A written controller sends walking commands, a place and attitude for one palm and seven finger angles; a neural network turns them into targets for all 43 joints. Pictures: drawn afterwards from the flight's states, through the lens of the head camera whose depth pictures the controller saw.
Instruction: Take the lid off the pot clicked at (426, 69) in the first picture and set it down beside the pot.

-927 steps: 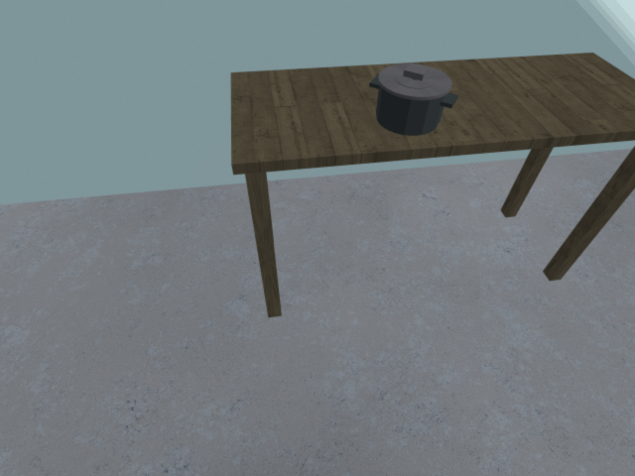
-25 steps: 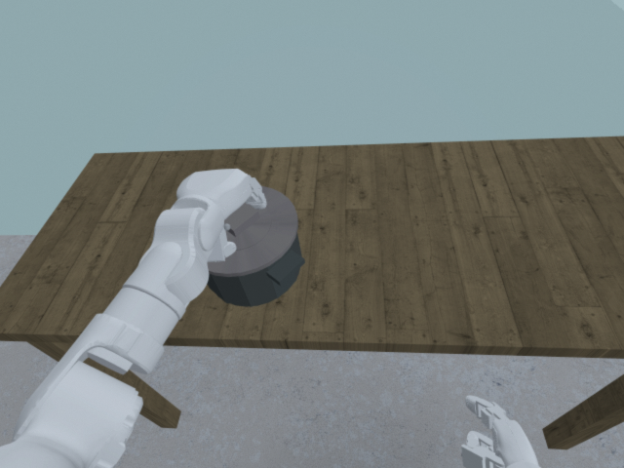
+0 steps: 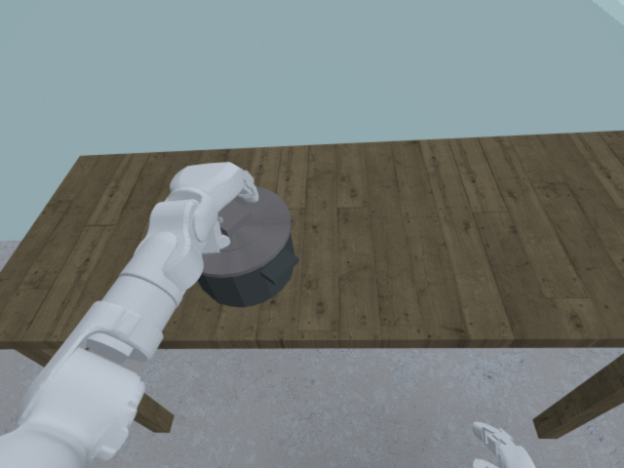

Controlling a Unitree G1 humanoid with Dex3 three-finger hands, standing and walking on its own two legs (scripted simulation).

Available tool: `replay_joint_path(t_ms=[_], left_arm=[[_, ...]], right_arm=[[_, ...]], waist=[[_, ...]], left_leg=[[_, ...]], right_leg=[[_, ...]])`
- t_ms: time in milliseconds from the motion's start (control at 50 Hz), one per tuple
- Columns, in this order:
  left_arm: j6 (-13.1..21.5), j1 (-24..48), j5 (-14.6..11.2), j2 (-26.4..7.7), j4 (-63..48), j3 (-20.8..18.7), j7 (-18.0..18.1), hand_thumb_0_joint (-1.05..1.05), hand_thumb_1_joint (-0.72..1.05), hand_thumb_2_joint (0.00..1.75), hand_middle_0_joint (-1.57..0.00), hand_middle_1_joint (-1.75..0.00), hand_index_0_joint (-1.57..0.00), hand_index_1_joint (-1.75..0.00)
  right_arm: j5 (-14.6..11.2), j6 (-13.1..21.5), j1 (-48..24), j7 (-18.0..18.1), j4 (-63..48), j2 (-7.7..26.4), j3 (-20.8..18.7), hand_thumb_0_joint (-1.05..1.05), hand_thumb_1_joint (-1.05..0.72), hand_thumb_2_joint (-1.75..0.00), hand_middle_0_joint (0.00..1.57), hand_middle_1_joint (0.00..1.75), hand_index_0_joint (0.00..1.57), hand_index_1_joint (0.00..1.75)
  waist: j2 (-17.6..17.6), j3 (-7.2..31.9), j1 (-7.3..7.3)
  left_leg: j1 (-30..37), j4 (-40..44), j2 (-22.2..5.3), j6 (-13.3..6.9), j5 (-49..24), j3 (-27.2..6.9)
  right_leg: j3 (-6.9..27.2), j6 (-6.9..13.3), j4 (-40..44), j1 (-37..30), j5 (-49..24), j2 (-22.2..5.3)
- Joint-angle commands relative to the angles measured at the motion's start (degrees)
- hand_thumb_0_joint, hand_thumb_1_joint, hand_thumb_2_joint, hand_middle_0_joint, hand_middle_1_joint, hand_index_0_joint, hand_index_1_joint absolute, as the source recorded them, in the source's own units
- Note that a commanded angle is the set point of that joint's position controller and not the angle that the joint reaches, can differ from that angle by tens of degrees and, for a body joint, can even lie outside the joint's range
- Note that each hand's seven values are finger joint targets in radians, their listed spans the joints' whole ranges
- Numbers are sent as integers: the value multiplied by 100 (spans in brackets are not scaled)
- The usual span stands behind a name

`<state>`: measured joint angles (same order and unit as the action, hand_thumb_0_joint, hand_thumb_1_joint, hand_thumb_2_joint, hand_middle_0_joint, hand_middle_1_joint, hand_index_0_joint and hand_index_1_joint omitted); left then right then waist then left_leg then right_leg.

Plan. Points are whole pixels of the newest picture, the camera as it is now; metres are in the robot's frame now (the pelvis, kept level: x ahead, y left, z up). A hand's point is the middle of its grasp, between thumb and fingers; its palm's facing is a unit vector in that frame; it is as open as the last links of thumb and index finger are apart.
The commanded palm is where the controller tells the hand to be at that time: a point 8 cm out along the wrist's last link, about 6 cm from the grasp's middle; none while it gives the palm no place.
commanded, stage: close the fingers and squeeze the knob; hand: left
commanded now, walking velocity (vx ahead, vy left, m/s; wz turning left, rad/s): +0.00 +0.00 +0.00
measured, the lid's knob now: (229, 217) +0.45 +0.13 +0.08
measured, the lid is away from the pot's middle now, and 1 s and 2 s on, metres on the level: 0.00 0.00 0.01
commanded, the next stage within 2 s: lift the lid straight up in 1.30 s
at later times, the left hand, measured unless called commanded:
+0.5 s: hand (221, 223) +0.42 +0.13 +0.10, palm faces -0.30 -0.05 -0.95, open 8.6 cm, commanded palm +0.40 +0.14 +0.16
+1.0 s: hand (220, 225) +0.41 +0.13 +0.10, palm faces -0.29 -0.05 -0.96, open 8.5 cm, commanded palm +0.39 +0.14 +0.16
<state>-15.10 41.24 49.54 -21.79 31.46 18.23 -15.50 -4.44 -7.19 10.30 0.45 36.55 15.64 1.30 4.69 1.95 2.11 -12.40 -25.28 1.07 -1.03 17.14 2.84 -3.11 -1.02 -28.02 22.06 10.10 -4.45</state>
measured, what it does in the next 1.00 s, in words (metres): stands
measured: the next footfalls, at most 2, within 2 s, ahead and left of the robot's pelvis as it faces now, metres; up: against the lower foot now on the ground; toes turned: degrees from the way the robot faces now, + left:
none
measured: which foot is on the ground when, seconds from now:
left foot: down 0.00-1.00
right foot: down 0.00-1.00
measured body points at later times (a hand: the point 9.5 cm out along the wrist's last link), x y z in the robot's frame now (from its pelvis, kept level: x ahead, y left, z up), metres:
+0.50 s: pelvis +0.01 +0.00 +0.00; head +0.03 -0.04 +0.45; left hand +0.43 +0.13 +0.15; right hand +0.16 -0.23 -0.12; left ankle -0.05 +0.11 -0.74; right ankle +0.04 -0.13 -0.74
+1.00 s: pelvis +0.00 +0.00 +0.00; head +0.03 -0.04 +0.45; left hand +0.42 +0.13 +0.15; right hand +0.16 -0.24 -0.12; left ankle -0.05 +0.11 -0.74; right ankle +0.04 -0.13 -0.74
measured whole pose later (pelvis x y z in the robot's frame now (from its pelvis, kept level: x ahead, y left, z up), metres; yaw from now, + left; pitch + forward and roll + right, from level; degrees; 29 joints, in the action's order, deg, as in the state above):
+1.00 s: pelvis +0.00 +0.00 +0.00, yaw +0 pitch +4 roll +1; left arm -16.2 39.2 49.3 -21.2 27.9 20.0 -15.7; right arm -4.4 -7.4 8.8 -0.5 36.2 15.4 1.2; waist 5.0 2.1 1.3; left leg -11.9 -25.1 1.1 -1.1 17.4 2.5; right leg -3.4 -1.2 -27.6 21.3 10.3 -4.5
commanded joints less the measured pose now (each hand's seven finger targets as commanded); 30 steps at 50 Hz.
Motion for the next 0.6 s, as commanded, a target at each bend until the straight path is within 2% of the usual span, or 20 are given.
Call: replay_joint_path(t_ms=[0,40,60,100,140,180,200,240,260,320,340,360,420,440,460,480,500,540,560,580], left_arm=[[-40,2474,97,-811,-824,-417,201,0,-12,119,-66,-53,-66,-53],[-35,2615,54,-1076,-880,-655,207,0,-10,119,-65,-58,-65,-58],[-7,2896,100,-1164,-1125,-649,203,0,-9,118,-65,-61,-65,-61],[-46,2682,103,-979,-861,-546,191,0,-7,117,-65,-65,-65,-65],[-30,2487,89,-1097,-695,-696,199,0,-4,116,-65,-69,-65,-69],[26,2638,132,-1070,-1009,-639,205,0,-2,115,-65,-72,-65,-72],[12,2595,105,-851,-1003,-455,186,0,-1,115,-65,-74,-65,-74],[-4,2515,77,-729,-964,-384,177,0,2,113,-65,-77,-65,-77],[-6,2616,105,-905,-967,-506,195,0,3,112,-65,-78,-65,-78],[-36,2853,103,-662,-1129,-283,200,0,7,110,-66,-82,-66,-82],[-29,2750,70,-866,-1147,-502,224,0,8,109,-66,-83,-66,-83],[-20,2784,95,-820,-1293,-446,223,0,9,108,-67,-84,-67,-84],[-62,2572,78,-675,-1121,-353,213,0,13,106,-68,-87,-68,-87],[-54,2573,57,-845,-1114,-502,234,0,15,105,-68,-88,-68,-88],[-73,2679,87,-750,-1154,-393,232,0,16,103,-69,-89,-69,-89],[-52,2755,114,-985,-1317,-580,254,0,17,102,-69,-90,-69,-90],[-74,2630,117,-809,-1193,-424,241,0,19,101,-70,-91,-70,-91],[-45,2602,92,-1085,-1318,-678,268,0,22,99,-71,-92,-71,-92],[-64,2529,112,-829,-1257,-452,251,0,23,97,-72,-93,-72,-93],[-65,2616,130,-914,-1291,-516,254,0,24,96,-72,-94,-72,-94]], right_arm=[[-39,225,-560,-6,-818,577,-183,0,-90,-90,20,30,20,30],[-14,224,-548,18,-820,631,-209,0,-90,-90,20,30,20,30],[-16,234,-560,36,-832,603,-193,0,-90,-90,20,30,20,30],[-25,261,-516,43,-805,573,-197,0,-90,-90,20,30,20,30],[-14,253,-471,40,-790,627,-190,0,-90,-90,20,30,20,30],[-20,267,-488,21,-821,584,-188,0,-90,-90,20,30,20,30],[-18,270,-525,5,-848,558,-182,0,-90,-90,20,30,20,30],[-13,242,-540,-15,-842,585,-206,0,-90,-90,20,30,20,30],[-29,225,-496,-10,-798,588,-197,0,-90,-90,20,30,20,30],[-25,220,-536,-26,-794,552,-202,0,-90,-90,20,30,20,30],[-12,212,-553,-25,-804,592,-223,0,-90,-90,20,30,20,30],[-11,229,-545,-28,-826,546,-204,0,-90,-90,20,30,20,30],[-24,221,-599,-45,-813,529,-179,0,-90,-90,20,30,20,30],[-17,198,-609,-46,-797,579,-192,0,-90,-90,20,30,20,30],[-23,199,-622,-46,-808,533,-174,0,-90,-90,20,30,20,30],[-17,206,-628,-39,-817,549,-186,0,-90,-90,20,30,20,30],[-26,223,-666,-30,-832,525,-167,0,-90,-90,20,30,20,30],[-8,215,-667,-34,-835,579,-182,0,-90,-90,20,30,20,30],[-15,224,-686,-42,-863,503,-146,0,-90,-90,20,30,20,30],[-22,214,-708,-44,-834,527,-158,0,-90,-90,20,30,20,30]], waist=[[-771,1807,-27],[-818,1849,-23],[-699,2062,-30],[-690,2001,-20],[-655,1936,-51],[-581,2153,-70],[-633,2105,-45],[-713,2002,-2],[-715,2048,-21],[-624,2031,20],[-671,2086,-5],[-642,2260,-35],[-678,2078,-34],[-725,1997,-28],[-748,2023,-33],[-746,2104,-64],[-679,2065,-46],[-669,2115,-75],[-654,2161,-84],[-658,2085,-73]], left_leg=[[-226,359,34,-163,-1495,-179],[-241,339,40,-195,-1427,-194],[-182,358,65,-200,-1487,-178],[-169,331,67,-196,-1535,-180],[-200,325,52,-181,-1580,-191],[-93,298,58,-182,-1788,-204],[-94,292,59,-182,-1882,-208],[-92,266,38,-185,-1895,-210],[-69,285,30,-176,-1881,-190],[20,267,35,-177,-1896,-208],[1,248,25,-182,-1897,-218],[74,248,41,-189,-2068,-211],[30,239,40,-162,-2079,-215],[-41,251,27,-162,-1983,-227],[-50,278,43,-170,-1947,-192],[-24,271,37,-173,-1937,-212],[-31,252,62,-179,-1953,-188],[-36,242,39,-170,-2004,-224],[-32,269,63,-165,-2042,-209],[-31,256,41,-152,-2046,-219]], right_leg=[[-16,278,54,-1569,-1264,270],[12,286,80,-1603,-1232,267],[38,279,44,-1744,-1297,259],[3,283,15,-1661,-1334,267],[-1,301,28,-1631,-1347,273],[3,307,-35,-1729,-1536,270],[-2,302,-32,-1730,-1643,262],[-19,306,4,-1609,-1636,272],[-21,291,-13,-1624,-1596,288],[-29,307,-14,-1517,-1628,280],[-20,317,-12,-1580,-1607,279],[-13,306,-53,-1700,-1739,280],[-39,306,-48,-1626,-1797,279],[-34,322,-16,-1612,-1704,277],[-19,301,-16,-1678,-1694,278],[-12,307,-23,-1732,-1723,270],[-5,307,-34,-1701,-1745,275],[6,327,-28,-1769,-1782,263],[-16,309,-59,-1812,-1771,270],[-17,318,-51,-1747,-1814,269]])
